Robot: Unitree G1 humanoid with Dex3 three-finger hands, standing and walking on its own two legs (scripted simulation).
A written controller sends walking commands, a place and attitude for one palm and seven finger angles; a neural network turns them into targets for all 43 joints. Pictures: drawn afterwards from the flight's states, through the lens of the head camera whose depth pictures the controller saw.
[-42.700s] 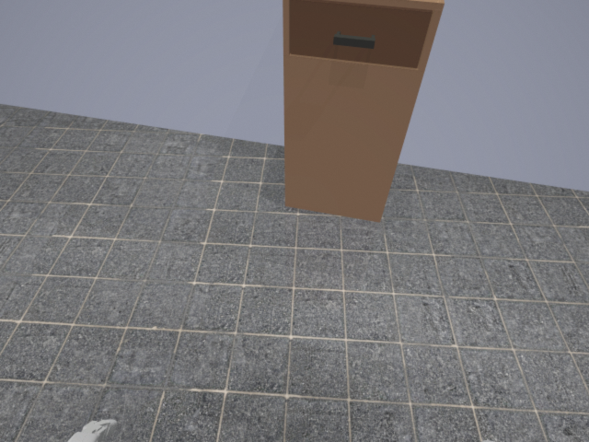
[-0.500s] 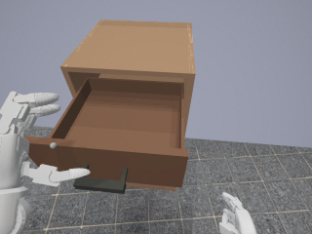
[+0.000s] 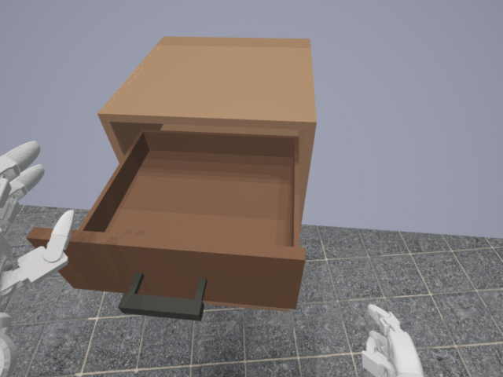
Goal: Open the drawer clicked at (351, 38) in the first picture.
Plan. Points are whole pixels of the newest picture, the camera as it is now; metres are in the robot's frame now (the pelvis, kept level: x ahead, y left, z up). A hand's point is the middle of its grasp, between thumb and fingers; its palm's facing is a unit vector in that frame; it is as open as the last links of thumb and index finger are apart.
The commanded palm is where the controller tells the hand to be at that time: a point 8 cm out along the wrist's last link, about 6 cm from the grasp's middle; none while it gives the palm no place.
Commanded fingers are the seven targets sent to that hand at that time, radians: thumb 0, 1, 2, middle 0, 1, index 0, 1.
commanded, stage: draw the hand back to the body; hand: left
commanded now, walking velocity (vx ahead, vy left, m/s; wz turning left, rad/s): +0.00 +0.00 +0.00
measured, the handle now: (166, 293) +0.22 +0.17 +0.04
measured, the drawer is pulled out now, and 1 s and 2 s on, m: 0.30 0.30 0.30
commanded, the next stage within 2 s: step back with the hand held close in 0.22 s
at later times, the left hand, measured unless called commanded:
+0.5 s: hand (61, 249) +0.18 +0.22 +0.22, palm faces +0.44 -0.78 -0.44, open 7.5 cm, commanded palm +0.11 +0.27 +0.23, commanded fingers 0.00 0.90 0.90 -0.20 -0.30 -0.20 -0.30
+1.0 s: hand out of the picture +0.10 +0.23 +0.22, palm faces +0.47 -0.78 -0.41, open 7.4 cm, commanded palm +0.05 +0.28 +0.23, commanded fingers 0.00 0.90 0.90 -0.20 -0.30 -0.20 -0.30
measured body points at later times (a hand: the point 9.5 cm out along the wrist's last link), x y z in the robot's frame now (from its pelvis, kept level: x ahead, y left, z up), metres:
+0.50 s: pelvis -0.01 -0.01 +0.00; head -0.01 -0.02 +0.45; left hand +0.15 +0.26 +0.24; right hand +0.17 -0.24 -0.09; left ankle -0.03 +0.08 -0.74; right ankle +0.00 -0.09 -0.74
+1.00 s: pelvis -0.09 +0.00 -0.02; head -0.10 +0.01 +0.43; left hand +0.07 +0.27 +0.24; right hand +0.08 -0.23 -0.09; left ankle -0.03 +0.08 -0.74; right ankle +0.00 -0.09 -0.74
